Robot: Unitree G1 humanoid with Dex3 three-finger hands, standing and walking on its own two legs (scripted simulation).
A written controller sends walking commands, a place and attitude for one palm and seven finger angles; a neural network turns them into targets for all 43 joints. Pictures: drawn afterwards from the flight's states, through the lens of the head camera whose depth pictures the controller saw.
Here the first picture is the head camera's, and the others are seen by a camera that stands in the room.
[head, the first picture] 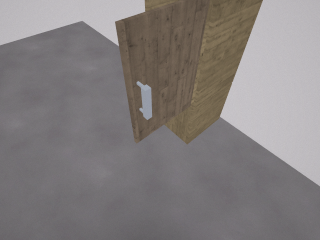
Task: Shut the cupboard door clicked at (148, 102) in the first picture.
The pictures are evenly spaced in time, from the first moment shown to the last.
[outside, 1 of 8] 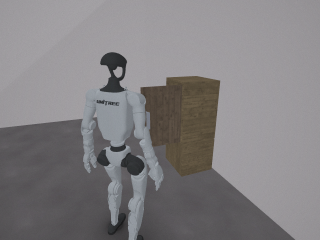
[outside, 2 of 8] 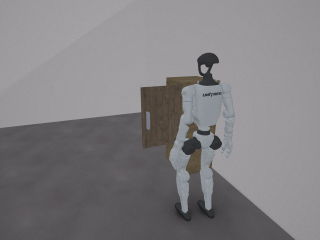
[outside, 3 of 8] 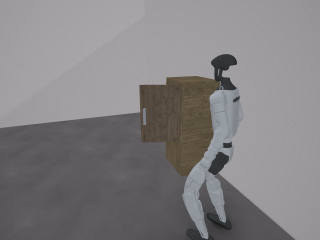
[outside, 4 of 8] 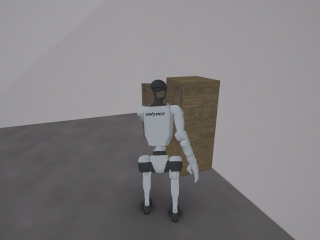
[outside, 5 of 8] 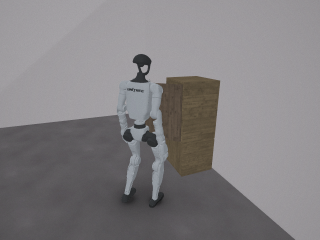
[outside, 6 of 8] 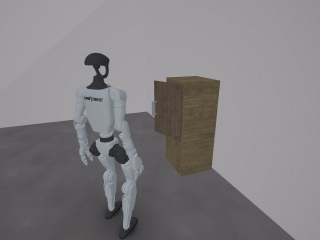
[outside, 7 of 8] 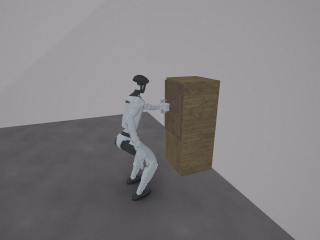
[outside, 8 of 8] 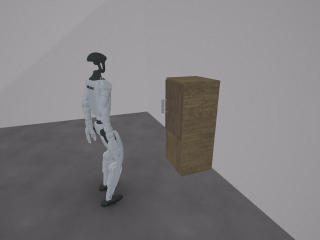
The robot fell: no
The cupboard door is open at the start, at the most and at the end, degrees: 90 90 0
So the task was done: yes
